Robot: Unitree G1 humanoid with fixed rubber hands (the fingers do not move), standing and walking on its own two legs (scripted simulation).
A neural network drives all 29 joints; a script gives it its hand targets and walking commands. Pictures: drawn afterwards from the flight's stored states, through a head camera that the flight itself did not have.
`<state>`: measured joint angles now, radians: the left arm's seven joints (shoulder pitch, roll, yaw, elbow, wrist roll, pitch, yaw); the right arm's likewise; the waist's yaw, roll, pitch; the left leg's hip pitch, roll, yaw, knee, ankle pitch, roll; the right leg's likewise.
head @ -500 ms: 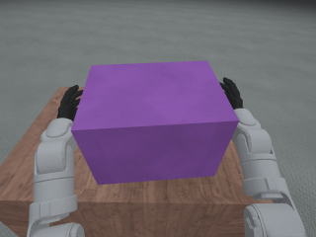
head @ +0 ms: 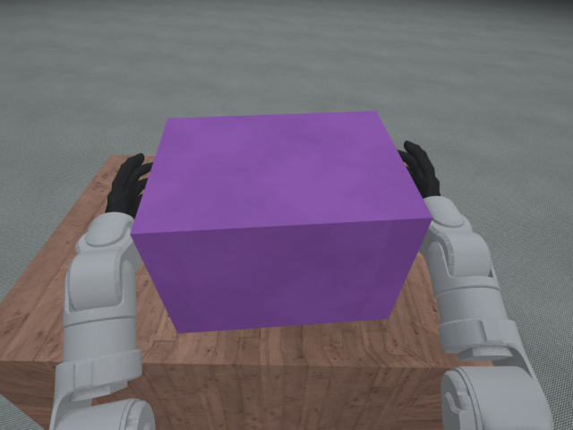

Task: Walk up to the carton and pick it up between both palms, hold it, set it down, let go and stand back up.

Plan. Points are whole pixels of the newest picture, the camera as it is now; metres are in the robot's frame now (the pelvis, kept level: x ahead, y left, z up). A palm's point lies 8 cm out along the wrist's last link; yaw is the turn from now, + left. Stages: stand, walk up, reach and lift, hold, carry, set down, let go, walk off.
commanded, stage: hold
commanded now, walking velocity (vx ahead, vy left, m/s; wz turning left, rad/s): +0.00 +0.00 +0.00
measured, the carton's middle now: (279, 219) +0.37 -0.01 +0.15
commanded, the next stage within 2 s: none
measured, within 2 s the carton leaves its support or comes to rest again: neither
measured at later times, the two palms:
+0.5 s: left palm (120, 215) +0.35 +0.19 +0.19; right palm (416, 197) +0.36 -0.20 +0.19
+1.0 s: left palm (122, 217) +0.35 +0.19 +0.19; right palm (418, 197) +0.36 -0.20 +0.19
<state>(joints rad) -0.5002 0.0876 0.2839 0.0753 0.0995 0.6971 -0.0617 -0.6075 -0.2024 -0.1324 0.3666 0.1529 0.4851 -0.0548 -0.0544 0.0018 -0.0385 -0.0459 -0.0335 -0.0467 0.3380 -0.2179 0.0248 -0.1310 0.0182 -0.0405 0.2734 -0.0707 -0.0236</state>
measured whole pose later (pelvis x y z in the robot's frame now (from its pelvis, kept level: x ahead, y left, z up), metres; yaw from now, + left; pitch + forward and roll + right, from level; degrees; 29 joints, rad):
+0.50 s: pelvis +0.00 +0.00 +0.00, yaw +1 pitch -4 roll -1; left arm -0.50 0.10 0.28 0.07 0.10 0.70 -0.07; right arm -0.60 -0.19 -0.14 0.36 0.15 0.48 -0.06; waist -0.06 -0.01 -0.04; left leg -0.05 -0.04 -0.05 0.34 -0.22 0.03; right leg -0.13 0.01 -0.04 0.27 -0.07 -0.02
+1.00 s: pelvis +0.00 +0.00 +0.00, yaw +0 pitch -4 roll -1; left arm -0.48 0.09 0.27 0.04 0.10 0.71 -0.06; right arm -0.60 -0.21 -0.12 0.36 0.16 0.48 -0.05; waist -0.06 -0.01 -0.04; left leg -0.04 -0.03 -0.04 0.34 -0.22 0.03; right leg -0.12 0.02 -0.04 0.27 -0.08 -0.02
